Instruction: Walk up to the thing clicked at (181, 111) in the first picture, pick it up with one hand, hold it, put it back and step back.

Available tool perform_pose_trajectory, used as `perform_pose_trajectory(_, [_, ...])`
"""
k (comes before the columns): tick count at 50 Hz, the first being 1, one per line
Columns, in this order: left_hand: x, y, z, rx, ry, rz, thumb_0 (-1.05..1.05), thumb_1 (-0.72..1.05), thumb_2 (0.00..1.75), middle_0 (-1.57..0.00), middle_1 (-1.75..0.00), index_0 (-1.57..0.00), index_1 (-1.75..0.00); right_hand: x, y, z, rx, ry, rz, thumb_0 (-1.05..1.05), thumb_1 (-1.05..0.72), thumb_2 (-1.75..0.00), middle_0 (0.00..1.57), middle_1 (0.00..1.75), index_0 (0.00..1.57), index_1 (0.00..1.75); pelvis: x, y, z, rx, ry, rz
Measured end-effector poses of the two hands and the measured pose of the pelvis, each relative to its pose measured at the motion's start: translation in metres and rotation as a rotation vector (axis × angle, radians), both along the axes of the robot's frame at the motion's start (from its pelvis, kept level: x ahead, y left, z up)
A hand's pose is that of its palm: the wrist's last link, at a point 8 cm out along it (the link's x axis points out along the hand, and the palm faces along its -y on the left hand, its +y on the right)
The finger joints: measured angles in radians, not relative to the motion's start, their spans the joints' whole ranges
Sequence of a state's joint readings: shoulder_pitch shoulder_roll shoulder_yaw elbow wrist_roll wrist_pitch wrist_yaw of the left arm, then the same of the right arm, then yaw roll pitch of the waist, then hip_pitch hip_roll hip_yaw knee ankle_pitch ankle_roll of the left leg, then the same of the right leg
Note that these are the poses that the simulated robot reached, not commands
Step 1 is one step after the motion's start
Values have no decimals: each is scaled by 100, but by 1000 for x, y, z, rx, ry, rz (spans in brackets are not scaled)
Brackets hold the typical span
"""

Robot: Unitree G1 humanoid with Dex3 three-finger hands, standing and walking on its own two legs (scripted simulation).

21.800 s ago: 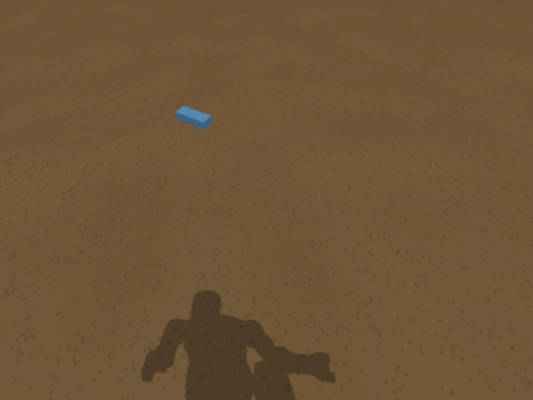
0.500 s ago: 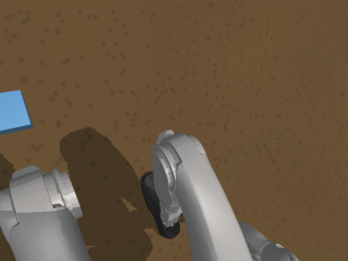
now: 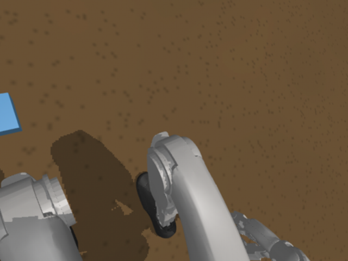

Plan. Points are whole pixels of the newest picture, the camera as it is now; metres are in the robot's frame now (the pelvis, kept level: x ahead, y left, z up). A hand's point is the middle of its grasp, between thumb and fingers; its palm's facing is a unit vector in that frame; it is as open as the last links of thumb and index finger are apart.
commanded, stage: close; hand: left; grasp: from above
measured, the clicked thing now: out of the picture +0.43 +0.32 -0.28
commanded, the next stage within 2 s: settle in 0.32 s
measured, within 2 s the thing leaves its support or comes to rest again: leaves its support in 0.70 s
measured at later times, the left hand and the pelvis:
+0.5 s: hand out of the picture +0.41 +0.32 -0.25, palm faces -0.44 -0.12 -0.89, open 10.8 cm; pelvis +0.00 +0.00 -0.01, yaw +0 degrees
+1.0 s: hand out of the picture +0.42 +0.34 -0.18, palm faces -0.43 -0.09 -0.90, open 10.8 cm; pelvis +0.00 +0.00 +0.01, yaw +2 degrees
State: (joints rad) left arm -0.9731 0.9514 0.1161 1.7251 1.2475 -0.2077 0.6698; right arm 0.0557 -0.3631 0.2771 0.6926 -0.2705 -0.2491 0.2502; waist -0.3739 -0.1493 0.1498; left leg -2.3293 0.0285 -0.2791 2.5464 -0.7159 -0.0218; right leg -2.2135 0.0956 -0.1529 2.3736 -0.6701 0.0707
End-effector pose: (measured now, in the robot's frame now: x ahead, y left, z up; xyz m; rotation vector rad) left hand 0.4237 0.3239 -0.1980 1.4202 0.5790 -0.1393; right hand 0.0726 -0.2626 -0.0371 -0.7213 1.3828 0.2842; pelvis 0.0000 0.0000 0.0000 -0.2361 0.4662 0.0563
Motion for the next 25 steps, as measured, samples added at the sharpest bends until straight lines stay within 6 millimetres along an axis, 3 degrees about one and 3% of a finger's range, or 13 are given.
perform_pose_trajectory(16, [-6, 4, 2, -24, 20, -92, -1, -7, 60, -42, -81, -53, -74, -3, 21, -23, 51, 17, 27, 0, -89, -89, 20, 30, 20, 29, -3, -1, -7, 4, -40, -1])
perform_pose_trajectory(25, [-8, 0, 3, -2, -8, -125, -3, -8, 59, -46, -79, -56, -71, -2, 21, -17, 33, -5, 43, 0, -89, -89, 20, 30, 20, 29, -4, 1, -5, -5, -41, -3])
